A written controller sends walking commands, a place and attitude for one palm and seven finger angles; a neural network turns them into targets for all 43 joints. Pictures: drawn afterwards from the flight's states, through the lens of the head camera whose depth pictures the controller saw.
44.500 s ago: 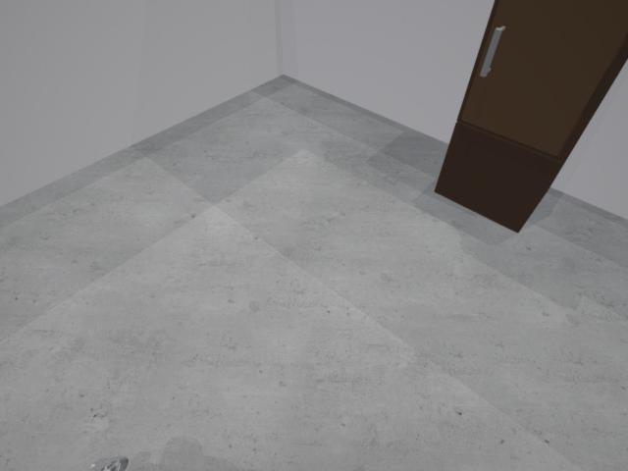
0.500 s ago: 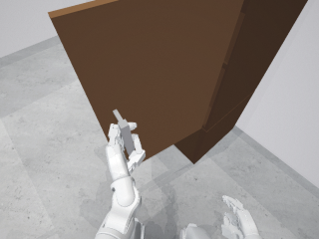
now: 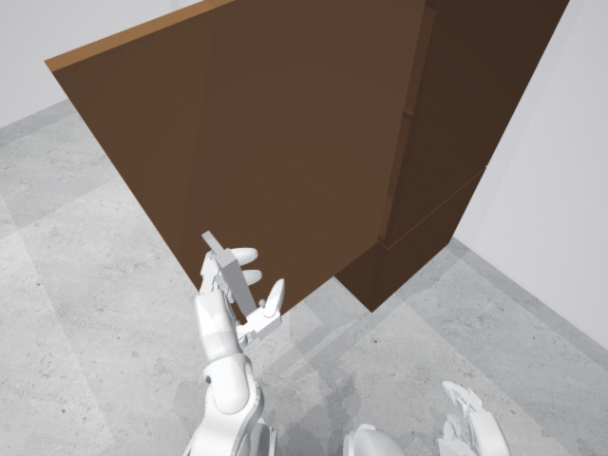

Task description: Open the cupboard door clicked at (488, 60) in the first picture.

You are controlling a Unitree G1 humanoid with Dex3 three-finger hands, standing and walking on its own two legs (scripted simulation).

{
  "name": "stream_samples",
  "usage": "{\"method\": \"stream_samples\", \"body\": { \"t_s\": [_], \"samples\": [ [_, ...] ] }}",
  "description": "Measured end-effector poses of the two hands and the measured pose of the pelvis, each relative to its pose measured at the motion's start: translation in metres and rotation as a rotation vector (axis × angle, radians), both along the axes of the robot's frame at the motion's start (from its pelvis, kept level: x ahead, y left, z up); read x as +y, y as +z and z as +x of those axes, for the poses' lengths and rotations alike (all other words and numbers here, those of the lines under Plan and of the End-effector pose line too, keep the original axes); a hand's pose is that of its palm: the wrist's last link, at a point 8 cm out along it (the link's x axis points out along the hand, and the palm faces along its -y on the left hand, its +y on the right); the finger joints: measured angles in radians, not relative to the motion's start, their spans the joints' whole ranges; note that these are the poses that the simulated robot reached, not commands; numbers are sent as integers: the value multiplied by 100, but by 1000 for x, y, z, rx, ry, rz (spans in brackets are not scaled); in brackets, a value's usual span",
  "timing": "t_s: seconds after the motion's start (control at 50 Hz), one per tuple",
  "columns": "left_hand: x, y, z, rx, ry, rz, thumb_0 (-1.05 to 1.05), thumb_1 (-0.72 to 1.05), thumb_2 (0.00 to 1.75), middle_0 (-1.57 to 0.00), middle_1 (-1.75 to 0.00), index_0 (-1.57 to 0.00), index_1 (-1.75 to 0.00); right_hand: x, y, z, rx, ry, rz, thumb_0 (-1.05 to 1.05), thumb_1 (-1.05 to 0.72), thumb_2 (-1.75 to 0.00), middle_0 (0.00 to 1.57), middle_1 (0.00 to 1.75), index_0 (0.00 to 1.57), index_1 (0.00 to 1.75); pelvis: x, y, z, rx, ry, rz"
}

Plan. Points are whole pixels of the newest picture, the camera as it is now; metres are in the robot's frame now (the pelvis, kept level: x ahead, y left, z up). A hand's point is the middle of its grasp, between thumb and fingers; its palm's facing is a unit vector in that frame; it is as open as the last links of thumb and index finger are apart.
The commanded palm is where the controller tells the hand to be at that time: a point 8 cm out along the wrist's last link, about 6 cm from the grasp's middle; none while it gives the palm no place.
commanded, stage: open thumb and fingers to let go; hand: left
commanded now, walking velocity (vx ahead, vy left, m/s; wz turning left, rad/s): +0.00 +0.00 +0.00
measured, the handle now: (231, 278) +0.34 +0.11 +0.04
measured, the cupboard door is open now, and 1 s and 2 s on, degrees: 88 92 90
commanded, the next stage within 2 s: slide the hand sideways off the handle in 0.52 s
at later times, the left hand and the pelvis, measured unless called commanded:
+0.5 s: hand (260, 309) +0.30 +0.07 +0.03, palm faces +0.25 -0.97 -0.02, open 14.8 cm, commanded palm +0.25 +0.11 +0.03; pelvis +0.00 +0.02 +0.00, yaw -1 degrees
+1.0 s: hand (259, 341) +0.26 +0.06 +0.03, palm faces -0.18 -0.98 +0.02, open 16.2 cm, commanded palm +0.24 +0.13 +0.03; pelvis -0.01 +0.05 -0.01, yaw -3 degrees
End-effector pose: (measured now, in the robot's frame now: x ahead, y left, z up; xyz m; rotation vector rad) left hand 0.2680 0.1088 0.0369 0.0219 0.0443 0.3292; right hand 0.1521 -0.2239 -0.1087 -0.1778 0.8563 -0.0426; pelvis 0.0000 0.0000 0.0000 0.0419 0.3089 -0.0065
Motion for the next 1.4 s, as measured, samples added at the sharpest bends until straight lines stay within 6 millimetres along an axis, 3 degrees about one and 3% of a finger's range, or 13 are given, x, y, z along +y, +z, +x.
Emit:
{"method": "stream_samples", "body": {
  "t_s": [0.2, 0.36, 0.48, 0.66, 0.78, 0.86, 1.1, 1.4],
  "samples": [
    [1, -1, 0, -8, -20, -8, 0, -22, 41, -32, -122, -36, -123, -3, -3, -11, 38, -27, -8, 1, -91, -90, 20, 30, 20, 30, 2, 1, 1, 6, -6, 1],
    [4, -3, -4, 4, -40, -5, -1, -44, 32, -27, -101, -31, -102, 9, 2, -4, 4, -25, -3, 1, -91, -90, 20, 30, 20, 30, 11, 1, 2, 2, -11, -9],
    [5, -4, -3, -3, -68, -4, -1, -48, 30, -26, -78, -28, -79, 21, 6, 4, -32, -12, 2, 1, -91, -90, 20, 30, 20, 30, 18, -1, 0, 0, -14, -19],
    [9, -3, -5, 0, -110, 2, -1, -50, 30, -36, -58, -35, -63, 37, 11, 7, -60, 10, 12, 1, -90, -90, 20, 30, 20, 30, 28, -1, -2, -8, -17, -32],
    [16, -5, -17, -32, -487, 27, -1, -49, 30, -26, -43, -21, -46, 37, 10, -1, -67, -5, 9, 1, -90, -90, 20, 30, 20, 30, 37, -7, -7, -17, -10, -41],
    [14, -5, -20, -30, -550, -38, -1, -50, 30, -20, -36, -17, -38, 37, 9, -7, -70, -35, 1, 1, -90, -90, 20, 30, 20, 30, 44, -10, -10, -23, -20, -45],
    [19, -4, -28, -29, -502, -35, -1, -50, 30, -18, -31, -18, -32, 47, 12, -15, -50, -53, 9, 1, -90, -90, 20, 30, 20, 30, 52, -11, -8, -16, -42, -42],
    [47, -5, -47, 1, -478, -32, -1, -50, 30, -21, -32, -22, -34, 46, 18, 12, -97, -40, 3, 1, -90, -90, 20, 30, 20, 30, 46, -12, 2, -3, -40, -44]
  ]
}}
